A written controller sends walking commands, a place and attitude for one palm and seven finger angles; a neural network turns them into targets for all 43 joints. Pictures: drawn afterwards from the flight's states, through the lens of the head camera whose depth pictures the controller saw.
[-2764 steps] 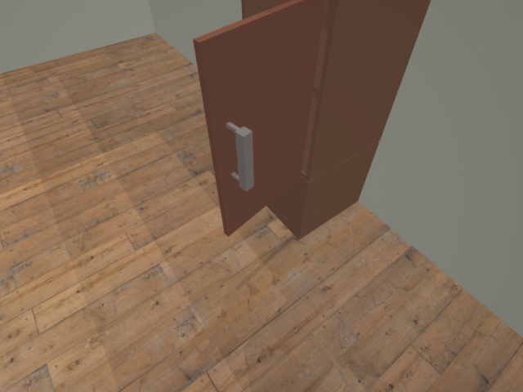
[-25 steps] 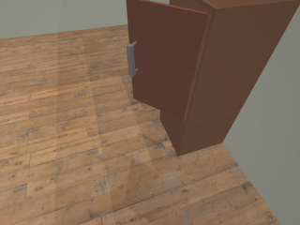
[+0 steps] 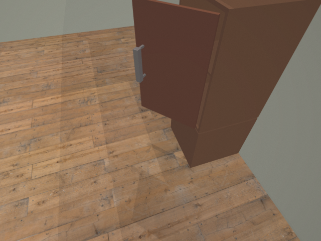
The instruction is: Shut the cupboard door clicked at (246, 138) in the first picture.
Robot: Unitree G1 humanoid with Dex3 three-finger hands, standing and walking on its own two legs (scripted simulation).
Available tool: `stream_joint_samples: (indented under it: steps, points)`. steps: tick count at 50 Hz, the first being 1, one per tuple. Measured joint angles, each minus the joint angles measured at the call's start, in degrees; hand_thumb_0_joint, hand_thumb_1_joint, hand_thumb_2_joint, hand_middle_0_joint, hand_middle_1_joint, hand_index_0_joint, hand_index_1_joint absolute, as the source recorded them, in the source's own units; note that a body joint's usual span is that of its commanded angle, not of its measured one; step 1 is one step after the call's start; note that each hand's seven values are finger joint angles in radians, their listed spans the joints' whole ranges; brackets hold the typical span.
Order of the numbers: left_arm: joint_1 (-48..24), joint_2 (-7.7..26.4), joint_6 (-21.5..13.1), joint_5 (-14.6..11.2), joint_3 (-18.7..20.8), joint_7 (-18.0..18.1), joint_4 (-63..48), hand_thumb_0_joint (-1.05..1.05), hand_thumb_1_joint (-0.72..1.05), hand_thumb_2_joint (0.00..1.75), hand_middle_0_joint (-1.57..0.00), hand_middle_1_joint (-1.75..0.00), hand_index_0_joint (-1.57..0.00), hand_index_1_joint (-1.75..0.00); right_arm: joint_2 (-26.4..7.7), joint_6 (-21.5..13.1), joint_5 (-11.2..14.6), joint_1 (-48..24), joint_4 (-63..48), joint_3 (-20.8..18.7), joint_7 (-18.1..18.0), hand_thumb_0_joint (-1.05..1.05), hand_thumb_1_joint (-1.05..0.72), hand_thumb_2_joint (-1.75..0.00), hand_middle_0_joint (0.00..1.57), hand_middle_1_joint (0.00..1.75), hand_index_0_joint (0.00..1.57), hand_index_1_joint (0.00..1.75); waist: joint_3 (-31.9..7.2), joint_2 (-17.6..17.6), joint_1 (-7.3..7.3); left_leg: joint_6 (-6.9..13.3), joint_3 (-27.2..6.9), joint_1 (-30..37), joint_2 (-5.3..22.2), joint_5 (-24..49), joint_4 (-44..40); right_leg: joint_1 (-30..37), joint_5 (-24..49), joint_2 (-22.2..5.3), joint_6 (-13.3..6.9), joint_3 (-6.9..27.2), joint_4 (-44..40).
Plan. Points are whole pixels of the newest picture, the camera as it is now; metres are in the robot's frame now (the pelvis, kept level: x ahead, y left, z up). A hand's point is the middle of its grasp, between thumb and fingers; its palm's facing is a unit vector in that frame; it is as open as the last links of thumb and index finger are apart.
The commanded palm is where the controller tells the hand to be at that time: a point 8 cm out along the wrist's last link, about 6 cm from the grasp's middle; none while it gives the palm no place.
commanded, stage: walk to a spot facing it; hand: left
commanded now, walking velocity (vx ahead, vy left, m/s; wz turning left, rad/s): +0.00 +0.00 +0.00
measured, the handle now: (140, 63) +0.87 +0.14 -0.03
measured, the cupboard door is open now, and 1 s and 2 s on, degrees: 41 41 41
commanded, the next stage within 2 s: none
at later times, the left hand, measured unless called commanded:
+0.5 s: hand out of the picture +0.00 +0.22 -0.21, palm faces +0.25 -0.95 -0.21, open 7.4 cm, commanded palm none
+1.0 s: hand out of the picture +0.00 +0.20 -0.15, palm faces +0.47 -0.82 -0.32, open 7.4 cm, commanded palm none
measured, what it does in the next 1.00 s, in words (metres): steps on the spot, turning left: left foot, then right foot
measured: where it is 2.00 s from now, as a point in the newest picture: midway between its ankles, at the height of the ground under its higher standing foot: outside the picture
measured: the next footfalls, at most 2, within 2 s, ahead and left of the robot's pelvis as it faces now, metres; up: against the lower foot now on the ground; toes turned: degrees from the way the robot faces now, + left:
left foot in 0.48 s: +0.02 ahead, +0.15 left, +0.00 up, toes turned +18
right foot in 0.86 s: +0.08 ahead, -0.11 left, +0.00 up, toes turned +26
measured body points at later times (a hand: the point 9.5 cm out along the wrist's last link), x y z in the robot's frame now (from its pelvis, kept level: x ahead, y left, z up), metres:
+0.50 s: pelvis +0.00 +0.02 -0.03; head +0.04 +0.05 +0.42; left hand -0.01 +0.27 -0.19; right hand +0.08 -0.21 -0.17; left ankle -0.02 +0.14 -0.75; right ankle -0.02 -0.09 -0.74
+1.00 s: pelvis +0.01 -0.02 -0.01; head +0.07 -0.03 +0.44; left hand -0.03 +0.25 -0.13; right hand +0.20 -0.23 -0.17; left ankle -0.07 +0.09 -0.66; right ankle +0.05 -0.12 -0.75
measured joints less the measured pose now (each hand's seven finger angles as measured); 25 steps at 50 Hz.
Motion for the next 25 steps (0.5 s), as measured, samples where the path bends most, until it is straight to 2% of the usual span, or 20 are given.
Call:
stream_joint_samples:
  steps: [6, 11, 13, 16, 18, 21, 23, 24, 25]
  points:
    - [-1.0, 0.6, 0.0, 0.0, 0.0, 0.0, -0.3, 0.01, 0.91, 0.90, -0.20, -0.30, -0.20, -0.30, -0.6, 0.1, -0.1, -0.7, -0.2, 0.0, 0.1, 0.00, -0.91, -0.90, 0.20, 0.30, 0.20, 0.30, 0.1, -0.1, -0.19, -0.4, -0.4, 0.0, 0.2, 0.0, -0.1, 0.2, 0.0, 0.2, -0.3, -0.4, -0.3]
    - [-1.9, 0.3, 0.9, 0.0, 0.7, 0.3, -2.1, 0.01, 0.91, 0.90, -0.20, -0.30, -0.20, -0.30, -0.2, 1.2, -0.1, -0.2, -1.4, -0.4, 0.3, 0.00, -0.91, -0.90, 0.20, 0.30, 0.20, 0.30, 0.8, 0.0, -0.61, -0.6, -2.4, -2.9, -0.2, -1.4, 3.8, -1.6, -2.1, -0.2, -0.5, -2.4, 3.1]
    - [-2.1, 0.1, 1.2, 0.1, 1.2, 0.4, -3.2, 0.01, 0.91, 0.90, -0.20, -0.30, -0.20, -0.30, 0.1, 1.9, -0.2, 0.2, -2.0, -0.7, 0.6, 0.00, -0.91, -0.90, 0.20, 0.30, 0.20, 0.30, 1.4, 0.3, -0.69, -0.9, -3.2, -5.4, 0.0, -4.0, 8.9, -2.1, -3.2, -0.3, -0.8, -4.0, 4.7]
    - [-2.4, -0.1, 1.5, 0.6, 1.8, 0.5, -4.9, 0.01, 0.91, 0.90, -0.20, -0.30, -0.20, -0.30, 0.7, 3.3, -0.2, 0.5, -2.7, -1.6, 0.8, 0.00, -0.91, -0.90, 0.20, 0.30, 0.20, 0.30, 2.4, 0.2, -0.57, -1.4, -3.5, -10.5, 0.3, -12.7, 23.8, -2.5, -4.7, -1.0, -0.9, -6.5, 6.8]
    - [-2.4, 0.0, 1.7, 0.9, 2.2, 0.6, -5.8, 0.01, 0.91, 0.90, -0.20, -0.30, -0.20, -0.30, 1.0, 3.9, -0.1, 0.4, -3.5, -2.0, 1.1, 0.00, -0.91, -0.90, 0.20, 0.30, 0.20, 0.30, 3.2, -0.5, -0.53, -1.8, -3.0, -12.5, 0.7, -16.0, 30.0, -2.7, -5.6, -2.0, -0.5, -7.8, 8.0]
    - [-2.7, 0.5, 1.9, 1.1, 2.6, 0.4, -7.0, 0.01, 0.91, 0.90, -0.20, -0.30, -0.20, -0.30, 1.4, 3.9, 0.0, -0.1, -5.3, -2.3, 1.6, 0.00, -0.91, -0.90, 0.20, 0.30, 0.20, 0.30, 4.4, -1.9, -0.71, -2.3, -1.8, -12.4, 1.8, -16.0, 27.8, -3.5, -7.1, -4.1, 0.6, -9.6, 10.6]
    - [-2.7, 0.9, 2.0, 0.9, 2.8, 0.2, -7.7, 0.01, 0.91, 0.90, -0.20, -0.30, -0.20, -0.30, 1.2, 3.3, -0.2, -0.2, -6.8, -2.3, 2.0, 0.00, -0.91, -0.90, 0.20, 0.30, 0.20, 0.30, 4.8, -2.5, -0.89, -2.3, -1.1, -10.4, 2.3, -10.0, 20.6, -4.7, -9.1, -6.0, 1.6, -10.8, 14.0]
    - [-2.5, 0.9, 2.2, 0.7, 2.9, 0.1, -8.2, 0.01, 0.91, 0.90, -0.20, -0.30, -0.20, -0.30, 0.7, 2.8, -0.4, 0.0, -7.7, -2.3, 2.2, 0.00, -0.91, -0.90, 0.20, 0.30, 0.20, 0.30, 4.6, -2.1, -0.95, -1.6, -1.6, -9.4, 2.4, -6.0, 16.9, -6.2, -10.4, -6.7, 2.3, -11.3, 16.9]
    - [-2.8, 1.2, 2.6, 0.4, 3.0, 0.0, -8.5, 0.01, 0.91, 0.90, -0.20, -0.30, -0.20, -0.30, 0.6, 2.4, -0.6, -0.2, -8.1, -2.5, 2.1, 0.00, -0.91, -0.90, 0.20, 0.30, 0.20, 0.30, 4.6, -2.5, -1.05, -0.8, -1.7, -10.2, 1.5, -7.0, 17.3, -8.4, -13.8, -7.4, 3.2, -9.9, 21.2]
